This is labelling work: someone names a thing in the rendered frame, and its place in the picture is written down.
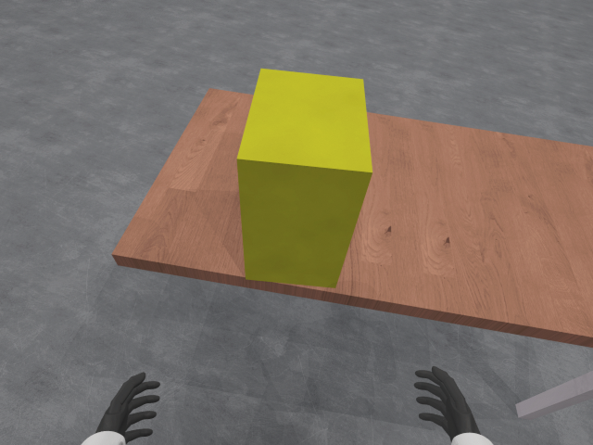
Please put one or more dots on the robot left hand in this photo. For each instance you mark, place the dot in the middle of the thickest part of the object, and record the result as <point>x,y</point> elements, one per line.
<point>117,417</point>

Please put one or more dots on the robot right hand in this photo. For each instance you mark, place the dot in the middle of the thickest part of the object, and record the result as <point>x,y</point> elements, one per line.
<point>458,415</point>

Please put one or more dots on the carton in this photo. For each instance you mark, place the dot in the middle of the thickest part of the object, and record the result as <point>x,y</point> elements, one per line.
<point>304,167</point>

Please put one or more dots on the table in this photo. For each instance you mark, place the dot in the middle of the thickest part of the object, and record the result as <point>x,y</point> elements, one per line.
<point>458,225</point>

